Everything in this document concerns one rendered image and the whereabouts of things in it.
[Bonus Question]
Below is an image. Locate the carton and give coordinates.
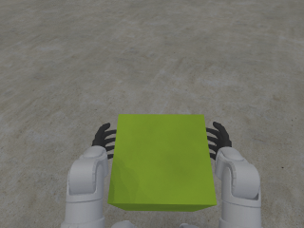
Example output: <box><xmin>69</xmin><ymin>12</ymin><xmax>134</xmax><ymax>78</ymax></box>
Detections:
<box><xmin>107</xmin><ymin>114</ymin><xmax>217</xmax><ymax>212</ymax></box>

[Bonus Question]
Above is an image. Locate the right robot forearm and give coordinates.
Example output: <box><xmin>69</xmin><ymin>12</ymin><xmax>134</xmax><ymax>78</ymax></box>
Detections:
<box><xmin>215</xmin><ymin>146</ymin><xmax>263</xmax><ymax>228</ymax></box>

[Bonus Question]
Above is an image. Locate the right robot hand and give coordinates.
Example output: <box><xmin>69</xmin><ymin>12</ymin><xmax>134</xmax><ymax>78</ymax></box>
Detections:
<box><xmin>206</xmin><ymin>122</ymin><xmax>232</xmax><ymax>160</ymax></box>

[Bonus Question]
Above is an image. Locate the left robot forearm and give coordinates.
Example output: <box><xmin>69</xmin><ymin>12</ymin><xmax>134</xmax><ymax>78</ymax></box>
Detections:
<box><xmin>60</xmin><ymin>145</ymin><xmax>109</xmax><ymax>228</ymax></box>

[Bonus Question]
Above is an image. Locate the left robot hand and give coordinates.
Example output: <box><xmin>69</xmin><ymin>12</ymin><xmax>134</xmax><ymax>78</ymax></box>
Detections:
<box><xmin>91</xmin><ymin>123</ymin><xmax>117</xmax><ymax>160</ymax></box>

